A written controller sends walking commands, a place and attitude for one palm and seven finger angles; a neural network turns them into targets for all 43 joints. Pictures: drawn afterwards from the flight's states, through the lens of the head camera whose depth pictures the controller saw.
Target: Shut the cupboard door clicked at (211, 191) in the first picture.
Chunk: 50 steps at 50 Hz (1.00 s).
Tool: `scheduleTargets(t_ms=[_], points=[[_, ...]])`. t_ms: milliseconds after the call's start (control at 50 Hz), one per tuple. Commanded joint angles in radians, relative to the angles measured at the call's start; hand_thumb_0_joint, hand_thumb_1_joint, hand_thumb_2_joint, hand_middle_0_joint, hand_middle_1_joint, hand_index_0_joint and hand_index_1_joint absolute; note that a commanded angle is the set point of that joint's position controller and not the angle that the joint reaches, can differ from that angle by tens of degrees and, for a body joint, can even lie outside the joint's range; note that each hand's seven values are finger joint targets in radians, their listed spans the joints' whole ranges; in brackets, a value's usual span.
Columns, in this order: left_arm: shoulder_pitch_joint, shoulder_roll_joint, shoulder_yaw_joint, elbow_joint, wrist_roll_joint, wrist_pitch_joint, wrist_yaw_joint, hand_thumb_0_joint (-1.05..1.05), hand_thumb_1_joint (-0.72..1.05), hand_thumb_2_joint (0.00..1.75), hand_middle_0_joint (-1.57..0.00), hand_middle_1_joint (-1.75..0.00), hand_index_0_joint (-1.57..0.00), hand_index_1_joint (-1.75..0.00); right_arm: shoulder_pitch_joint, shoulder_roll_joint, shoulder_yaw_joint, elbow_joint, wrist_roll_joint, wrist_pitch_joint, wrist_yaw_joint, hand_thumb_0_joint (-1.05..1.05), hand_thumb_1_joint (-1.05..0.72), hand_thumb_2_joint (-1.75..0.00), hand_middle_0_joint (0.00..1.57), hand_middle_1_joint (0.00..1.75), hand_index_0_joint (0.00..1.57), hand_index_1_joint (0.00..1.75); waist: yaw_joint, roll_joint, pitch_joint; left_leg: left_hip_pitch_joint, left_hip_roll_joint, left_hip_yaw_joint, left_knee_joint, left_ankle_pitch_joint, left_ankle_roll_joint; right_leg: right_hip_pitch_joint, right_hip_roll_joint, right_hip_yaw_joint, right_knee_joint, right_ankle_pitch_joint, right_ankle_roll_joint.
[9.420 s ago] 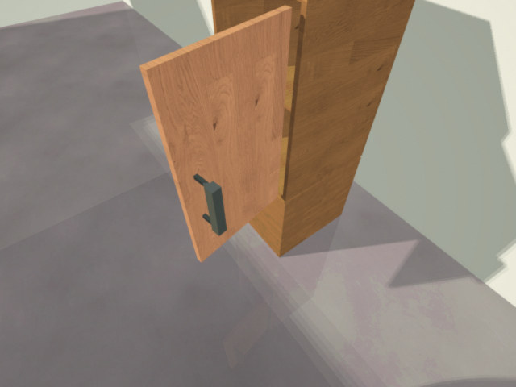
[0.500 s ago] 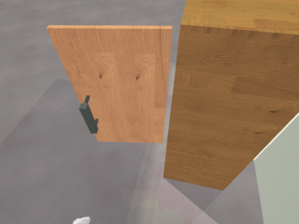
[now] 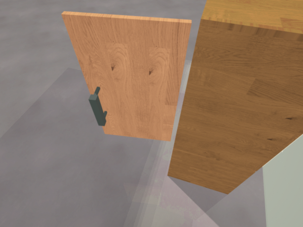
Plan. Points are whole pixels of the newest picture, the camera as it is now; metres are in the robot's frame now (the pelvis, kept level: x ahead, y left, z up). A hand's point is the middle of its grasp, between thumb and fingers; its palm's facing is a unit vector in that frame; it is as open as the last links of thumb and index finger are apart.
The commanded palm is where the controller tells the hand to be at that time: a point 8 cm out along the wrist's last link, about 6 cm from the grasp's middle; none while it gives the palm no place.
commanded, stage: come to a stop and stand still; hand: left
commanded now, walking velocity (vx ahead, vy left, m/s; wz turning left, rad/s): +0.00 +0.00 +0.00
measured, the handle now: (100, 106) +0.53 +0.25 -0.08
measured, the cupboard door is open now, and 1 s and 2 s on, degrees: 100 100 100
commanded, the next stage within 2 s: look again from close up in 0.48 s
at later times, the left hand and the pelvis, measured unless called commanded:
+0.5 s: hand out of the picture -0.01 +0.16 -0.16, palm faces +0.04 -0.98 -0.20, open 7.3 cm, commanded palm none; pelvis -0.01 -0.02 +0.02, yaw +1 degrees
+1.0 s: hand out of the picture +0.04 +0.24 -0.14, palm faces +0.03 -0.95 -0.32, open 7.4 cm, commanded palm none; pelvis -0.04 +0.01 +0.01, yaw +1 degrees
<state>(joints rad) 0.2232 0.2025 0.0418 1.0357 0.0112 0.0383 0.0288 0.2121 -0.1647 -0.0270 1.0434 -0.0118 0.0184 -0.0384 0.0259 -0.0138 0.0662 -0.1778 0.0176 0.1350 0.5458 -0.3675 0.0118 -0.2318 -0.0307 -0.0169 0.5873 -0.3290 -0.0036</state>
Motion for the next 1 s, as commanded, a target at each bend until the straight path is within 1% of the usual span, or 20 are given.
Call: scheduleTargets(t_ms=[0,20,40,100,120,240,320,540,560,580,600,620,660,680,720,740,780,800,860,980], points=[[0.012,0.135,0.005,-0.024,0.004,-0.049,0.005,0.00,0.90,0.90,-0.20,-0.30,-0.20,-0.30,0.075,-0.065,-0.023,-0.023,0.008,0.004,0.009,0.00,-0.90,-0.90,0.20,0.30,0.20,0.30,-0.061,-0.143,-0.064,0.026,0.019,-0.063,-0.056,0.064,-0.030,0.007,-0.204,0.228,-0.219,0.560,-0.110],[0.016,0.122,0.003,-0.013,0.001,-0.057,0.007,0.00,0.90,0.90,-0.20,-0.30,-0.20,-0.30,0.077,-0.072,-0.023,-0.013,0.005,0.002,0.007,0.00,-0.90,-0.90,0.20,0.30,0.20,0.30,-0.058,-0.189,-0.085,0.048,0.031,-0.063,-0.068,0.109,-0.028,0.028,-0.177,0.198,-0.202,0.630,-0.098],[0.022,0.115,-0.003,-0.006,-0.002,-0.060,0.008,0.00,0.90,0.90,-0.20,-0.30,-0.20,-0.30,0.082,-0.083,-0.022,-0.004,0.007,-0.003,0.007,0.00,-0.90,-0.90,0.20,0.30,0.20,0.30,-0.055,-0.184,-0.100,0.062,0.042,-0.065,-0.086,0.162,-0.025,0.051,-0.160,0.168,-0.190,0.674,-0.080],[0.027,0.092,-0.009,0.010,-0.008,-0.062,0.008,0.00,0.90,0.90,-0.20,-0.30,-0.20,-0.30,0.090,-0.084,-0.018,0.028,0.006,-0.016,0.005,0.00,-0.90,-0.90,0.20,0.30,0.20,0.30,-0.051,-0.029,-0.108,0.120,0.089,-0.077,-0.134,0.331,-0.019,0.049,-0.105,0.113,-0.187,0.552,-0.048],[0.030,0.088,-0.010,0.014,-0.008,-0.060,0.008,0.00,0.90,0.90,-0.20,-0.30,-0.20,-0.30,0.086,-0.088,-0.016,0.034,0.005,-0.018,0.004,0.00,-0.90,-0.90,0.20,0.30,0.20,0.30,-0.047,-0.010,-0.103,0.119,0.098,-0.081,-0.143,0.348,-0.017,0.052,-0.094,0.107,-0.194,0.503,-0.043],[0.041,0.066,-0.018,0.047,-0.009,-0.054,0.005,0.00,0.90,0.90,-0.20,-0.30,-0.20,-0.30,0.089,-0.076,-0.005,0.067,-0.002,-0.015,0.005,0.00,-0.90,-0.90,0.20,0.30,0.20,0.30,-0.034,0.020,0.014,0.052,0.096,-0.090,-0.208,0.195,-0.020,0.025,-0.080,0.114,-0.279,0.255,-0.043],[0.047,0.063,-0.020,0.056,-0.010,-0.054,0.004,0.00,0.90,0.90,-0.20,-0.30,-0.20,-0.30,0.117,-0.067,-0.002,0.080,-0.003,-0.017,0.005,0.00,-0.90,-0.90,0.20,0.30,0.20,0.30,-0.032,0.005,0.021,0.041,0.094,-0.093,-0.223,0.166,-0.018,0.028,-0.075,0.112,-0.303,0.182,-0.042],[0.075,0.041,-0.021,0.069,-0.012,-0.057,0.008,0.00,0.90,0.90,-0.20,-0.30,-0.20,-0.30,0.178,-0.049,0.005,0.104,-0.002,-0.030,-0.002,0.00,-0.90,-0.90,0.20,0.30,0.20,0.30,-0.025,0.000,0.000,0.030,0.103,-0.100,-0.238,0.220,-0.015,0.070,-0.070,0.086,-0.274,0.248,-0.042],[0.065,0.240,-0.019,-0.017,0.010,-0.069,0.013,0.00,0.90,0.90,-0.20,-0.30,-0.20,-0.30,0.109,-0.178,-0.018,-0.020,-0.011,-0.035,0.009,0.00,-0.90,-0.90,0.20,0.30,0.20,0.30,-0.045,0.132,0.078,0.006,0.059,-0.140,-0.227,0.260,-0.014,0.030,-0.045,0.091,-0.202,0.193,-0.053],[0.091,0.173,0.003,-0.030,0.007,-0.070,0.024,0.00,0.90,0.90,-0.20,-0.30,-0.20,-0.30,0.112,-0.176,-0.038,-0.043,-0.016,-0.062,-0.001,0.00,-0.90,-0.90,0.20,0.30,0.20,0.30,-0.029,0.144,-0.059,-0.006,0.105,-0.136,-0.100,0.344,0.000,0.057,-0.088,0.096,-0.135,0.308,-0.054],[0.099,0.167,0.000,-0.038,0.007,-0.079,0.022,0.00,0.90,0.90,-0.20,-0.30,-0.20,-0.30,0.137,-0.142,-0.040,-0.044,-0.013,-0.065,-0.007,0.00,-0.90,-0.90,0.20,0.30,0.20,0.30,-0.039,0.132,-0.195,0.036,0.088,-0.125,-0.062,0.389,0.014,0.126,-0.098,0.104,-0.104,0.495,-0.072],[0.114,0.132,0.000,-0.038,0.004,-0.079,0.026,0.00,0.90,0.90,-0.20,-0.30,-0.20,-0.30,0.154,-0.108,-0.035,-0.049,-0.006,-0.064,-0.010,0.00,-0.90,-0.90,0.20,0.30,0.20,0.30,-0.039,0.042,-0.237,0.017,0.089,-0.121,-0.040,0.321,0.010,0.155,-0.114,0.107,-0.111,0.530,-0.072],[0.108,0.134,-0.006,-0.045,0.007,-0.085,0.024,0.00,0.90,0.90,-0.20,-0.30,-0.20,-0.30,0.150,-0.112,-0.028,-0.063,-0.007,-0.049,-0.002,0.00,-0.90,-0.90,0.20,0.30,0.20,0.30,-0.041,-0.114,-0.156,-0.058,0.057,-0.108,-0.049,0.191,0.006,0.148,-0.134,0.137,-0.135,0.578,-0.079],[0.095,0.148,0.001,-0.052,0.009,-0.086,0.023,0.00,0.90,0.90,-0.20,-0.30,-0.20,-0.30,0.138,-0.127,-0.034,-0.070,-0.006,-0.046,0.001,0.00,-0.90,-0.90,0.20,0.30,0.20,0.30,-0.045,-0.131,-0.098,-0.076,0.052,-0.108,-0.054,0.165,0.005,0.112,-0.139,0.131,-0.146,0.547,-0.076],[0.070,0.168,0.008,-0.070,0.009,-0.085,0.022,0.00,0.90,0.90,-0.20,-0.30,-0.20,-0.30,0.120,-0.160,-0.042,-0.075,-0.005,-0.047,0.001,0.00,-0.90,-0.90,0.20,0.30,0.20,0.30,-0.049,-0.076,-0.048,-0.057,0.064,-0.115,-0.074,0.219,0.010,0.061,-0.120,0.116,-0.134,0.532,-0.072],[0.055,0.176,0.009,-0.080,0.008,-0.082,0.022,0.00,0.90,0.90,-0.20,-0.30,-0.20,-0.30,0.113,-0.175,-0.044,-0.074,-0.005,-0.049,0.000,0.00,-0.90,-0.90,0.20,0.30,0.20,0.30,-0.050,-0.014,-0.048,-0.037,0.078,-0.124,-0.085,0.291,0.015,0.046,-0.102,0.098,-0.114,0.497,-0.068],[0.059,0.181,0.004,-0.088,0.006,-0.079,0.020,0.00,0.90,0.90,-0.20,-0.30,-0.20,-0.30,0.082,-0.194,-0.040,-0.080,-0.005,-0.051,0.004,0.00,-0.90,-0.90,0.20,0.30,0.20,0.30,-0.039,0.051,-0.062,0.001,0.096,-0.131,-0.086,0.423,0.023,0.042,-0.080,0.075,-0.095,0.459,-0.058],[0.049,0.191,0.006,-0.091,0.006,-0.077,0.020,0.00,0.90,0.90,-0.20,-0.30,-0.20,-0.30,0.063,-0.206,-0.040,-0.085,-0.005,-0.050,0.005,0.00,-0.90,-0.90,0.20,0.30,0.20,0.30,-0.036,0.037,-0.055,-0.002,0.102,-0.135,-0.090,0.437,0.024,0.039,-0.077,0.066,-0.096,0.435,-0.052],[0.023,0.202,0.000,-0.102,0.008,-0.070,0.014,0.00,0.90,0.90,-0.20,-0.30,-0.20,-0.30,0.008,-0.235,-0.036,-0.097,-0.006,-0.047,0.011,0.00,-0.90,-0.90,0.20,0.30,0.20,0.30,-0.030,0.026,-0.035,-0.006,0.110,-0.140,-0.120,0.392,0.029,0.022,-0.073,0.068,-0.120,0.348,-0.046],[-0.039,0.253,-0.003,-0.116,0.010,-0.060,0.000,0.00,0.90,0.90,-0.20,-0.30,-0.20,-0.30,-0.075,-0.300,-0.033,-0.119,-0.009,-0.042,0.026,0.00,-0.90,-0.90,0.20,0.30,0.20,0.30,-0.033,0.040,-0.003,-0.038,0.113,-0.171,-0.212,0.139,0.032,-0.008,-0.069,0.073,-0.181,0.141,-0.031]])
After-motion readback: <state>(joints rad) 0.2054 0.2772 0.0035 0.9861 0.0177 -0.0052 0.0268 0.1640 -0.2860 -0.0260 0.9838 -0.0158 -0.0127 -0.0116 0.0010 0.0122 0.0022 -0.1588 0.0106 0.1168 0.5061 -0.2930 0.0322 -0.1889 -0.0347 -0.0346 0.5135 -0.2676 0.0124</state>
